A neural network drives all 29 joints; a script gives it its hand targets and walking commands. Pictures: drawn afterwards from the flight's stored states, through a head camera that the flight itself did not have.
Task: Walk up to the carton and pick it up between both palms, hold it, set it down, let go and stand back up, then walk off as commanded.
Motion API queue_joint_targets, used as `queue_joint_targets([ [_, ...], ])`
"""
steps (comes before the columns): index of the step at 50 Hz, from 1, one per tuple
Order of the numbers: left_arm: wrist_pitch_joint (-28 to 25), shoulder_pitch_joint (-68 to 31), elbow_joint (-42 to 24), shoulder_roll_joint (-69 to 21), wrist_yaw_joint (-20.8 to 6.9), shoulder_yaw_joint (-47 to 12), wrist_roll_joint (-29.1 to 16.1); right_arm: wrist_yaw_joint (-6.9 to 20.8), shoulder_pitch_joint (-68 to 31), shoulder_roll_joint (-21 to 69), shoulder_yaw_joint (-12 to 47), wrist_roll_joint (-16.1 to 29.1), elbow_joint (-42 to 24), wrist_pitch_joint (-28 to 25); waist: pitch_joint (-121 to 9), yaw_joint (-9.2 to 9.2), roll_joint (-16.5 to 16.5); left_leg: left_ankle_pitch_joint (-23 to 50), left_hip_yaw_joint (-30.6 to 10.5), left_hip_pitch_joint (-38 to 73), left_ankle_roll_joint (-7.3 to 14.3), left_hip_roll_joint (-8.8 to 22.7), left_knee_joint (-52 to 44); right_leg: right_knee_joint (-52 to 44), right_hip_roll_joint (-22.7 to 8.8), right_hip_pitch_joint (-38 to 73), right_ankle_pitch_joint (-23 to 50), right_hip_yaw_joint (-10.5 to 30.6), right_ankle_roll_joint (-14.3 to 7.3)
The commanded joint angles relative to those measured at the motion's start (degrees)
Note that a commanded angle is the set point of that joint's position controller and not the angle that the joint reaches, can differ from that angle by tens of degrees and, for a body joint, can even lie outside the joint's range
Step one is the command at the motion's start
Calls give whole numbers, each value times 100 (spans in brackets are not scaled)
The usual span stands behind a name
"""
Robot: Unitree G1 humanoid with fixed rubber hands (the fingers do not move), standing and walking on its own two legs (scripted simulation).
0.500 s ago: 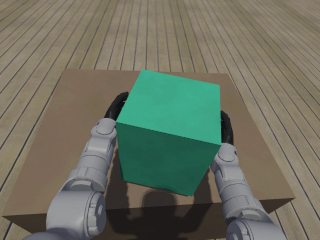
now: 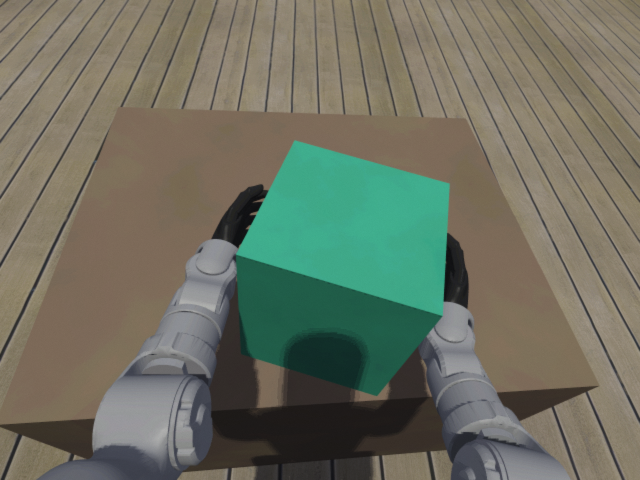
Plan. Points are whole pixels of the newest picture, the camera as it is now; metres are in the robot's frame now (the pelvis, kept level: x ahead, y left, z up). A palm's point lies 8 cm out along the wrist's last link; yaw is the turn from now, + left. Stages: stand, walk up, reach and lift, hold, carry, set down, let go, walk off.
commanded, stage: set down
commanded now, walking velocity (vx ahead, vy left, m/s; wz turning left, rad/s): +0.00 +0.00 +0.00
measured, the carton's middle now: (337, 274) +0.39 -0.02 +0.01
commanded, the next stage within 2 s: none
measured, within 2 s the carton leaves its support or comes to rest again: rests again in 0.42 s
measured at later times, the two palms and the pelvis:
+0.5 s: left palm (233, 252) +0.42 +0.12 +0.02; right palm (447, 309) +0.34 -0.17 +0.00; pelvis +0.00 +0.00 +0.00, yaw +0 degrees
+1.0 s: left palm (233, 256) +0.41 +0.13 +0.01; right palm (447, 311) +0.34 -0.17 +0.00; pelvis +0.00 +0.00 +0.00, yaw +0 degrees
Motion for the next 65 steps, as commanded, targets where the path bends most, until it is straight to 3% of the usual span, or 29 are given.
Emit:
queue_joint_targets([
  [1, -609, -3239, 34, -3803, -639, -1365, 122, 629, -3599, 3489, 1228, -553, -353, -1196, -4200, -552, 779, 3184, 169, 1608, -651, -158, 480, 334, 351, 140, 2849, -710, -68],
  [3, -669, -3084, 107, -3810, -620, -1390, 122, 628, -3506, 3460, 1213, -525, -272, -1299, -4279, -533, 824, 3483, 141, 1729, -702, -136, 565, 331, 396, -11, 2919, -743, -105],
  [14, -1143, -3048, 612, -3674, -576, -1116, 203, 662, -3376, 3342, 1119, -736, 6, -1589, -4368, -401, 515, 3011, 185, 1349, -603, -173, 490, 341, 365, -97, 2846, -660, -60],
  [18, -1271, -3164, 677, -3575, -546, -1131, 201, 682, -3302, 3168, 853, -878, 244, -1636, -4311, -535, 599, 2955, 169, 1390, -638, -146, 505, 295, 376, -370, 2583, -719, -94],
  [21, -1287, -3066, 777, -3455, -534, -1022, 260, 679, -3136, 3071, 747, -880, 441, -1610, -4081, -466, 640, 2859, 193, 1413, -631, -144, 480, 256, 381, -431, 2411, -710, -126],
  [28, -1310, -3127, 900, -3286, -495, -891, 336, 700, -3138, 2727, 285, -975, 713, -1642, -3823, -564, 784, 2674, 196, 1383, -716, -97, 484, 247, 374, -640, 2044, -732, -182],
  [31, -1320, -3035, 912, -3144, -471, -757, 426, 715, -3093, 2608, 210, -990, 789, -1658, -3700, -497, 771, 2721, 224, 1364, -697, -102, 499, 267, 360, -632, 2080, -705, -190],
  [39, -1351, -3050, 921, -2521, -330, -432, 533, 628, -2972, 2099, -271, -1127, 851, -1653, -3580, -621, 787, 2384, 235, 1217, -664, -107, 472, 272, 319, -690, 1790, -714, -173],
  [42, -1326, -2989, 812, -1909, -197, -240, 464, 520, -2793, 1593, -415, -993, 863, -1610, -3520, -604, 724, 2300, 247, 1235, -612, -101, 459, 296, 309, -682, 1767, -679, -137],
  [43, -1342, -2952, 679, -1380, -82, -181, 373, 443, -2730, 1035, -456, -867, 787, -1608, -3694, -560, 822, 2364, 262, 1261, -597, -117, 481, 333, 309, -685, 1877, -675, -152],
  [44, -1285, -2957, 682, -1376, -49, -157, 336, 414, -2757, 1173, -397, -782, 863, -1550, -3524, -553, 773, 2280, 234, 1188, -563, -117, 484, 349, 274, -671, 1822, -677, -117],
  [46, -1206, -3003, 528, -570, 139, -234, 10, 257, -2675, 291, -412, -409, 918, -1491, -3632, -624, 809, 2160, 228, 1159, -556, -93, 530, 424, 299, -694, 1781, -655, -128],
  [47, -1164, -3025, 412, -460, 196, -246, -116, 219, -2684, 328, -272, -202, 856, -1465, -3721, -571, 834, 2178, 234, 1100, -528, -104, 573, 489, 299, -679, 1837, -646, -124],
  [49, -1072, -3145, 269, -330, 276, -443, -371, 139, -2661, 271, -193, 19, 917, -1380, -3790, -702, 839, 2048, 223, 1020, -509, -117, 631, 521, 326, -722, 1820, -635, -118],
  [52, -972, -3045, 67, 65, 361, -523, -660, 66, -2579, 2, 64, 412, 737, -1284, -4139, -688, 805, 2165, 225, 892, -457, -126, 761, 712, 322, -555, 2228, -558, -84],
  [53, -922, -3084, 134, -44, 342, -621, -700, 67, -2645, 156, 111, 460, 882, -1207, -3937, -737, 846, 2103, 197, 873, -459, -132, 781, 712, 310, -602, 2155, -571, -54],
  [56, -909, -3115, -25, 261, 384, -874, -1008, 40, -2680, -227, 307, 669, 526, -1185, -4446, -891, 858, 2241, 119, 990, -476, -124, 942, 859, 327, -548, 2483, -578, -68],
  [60, -937, -3215, -63, 593, 427, -997, -1303, 83, -2804, -404, 556, 849, 296, -1052, -4833, -800, 789, 2202, 95, 892, -450, -113, 1037, 993, 317, -559, 2561, -543, -44],
  [65, -967, -3217, -109, 983, 510, -1295, -1771, 103, -2877, -853, 776, 1137, -204, -869, -5272, -849, 701, 2094, 27, 963, -437, -99, 1090, 1179, 340, -570, 2534, -553, -16],
])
